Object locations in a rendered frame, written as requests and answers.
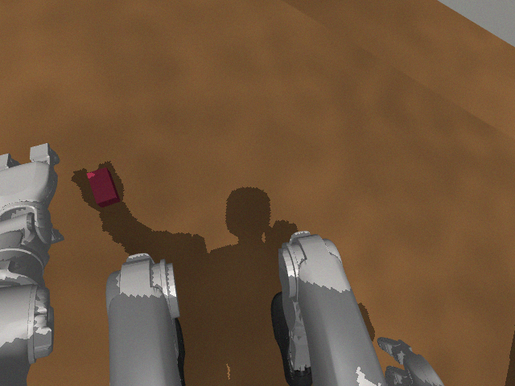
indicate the right robot foot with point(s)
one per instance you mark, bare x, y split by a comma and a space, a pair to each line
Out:
281, 334

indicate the left robot hand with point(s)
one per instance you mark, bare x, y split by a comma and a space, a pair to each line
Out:
35, 181

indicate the right robot hand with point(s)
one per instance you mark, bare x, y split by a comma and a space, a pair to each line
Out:
418, 372

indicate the small box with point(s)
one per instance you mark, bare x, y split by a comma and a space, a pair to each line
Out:
103, 187

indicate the left robot arm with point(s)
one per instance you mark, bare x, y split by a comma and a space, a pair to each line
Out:
26, 317

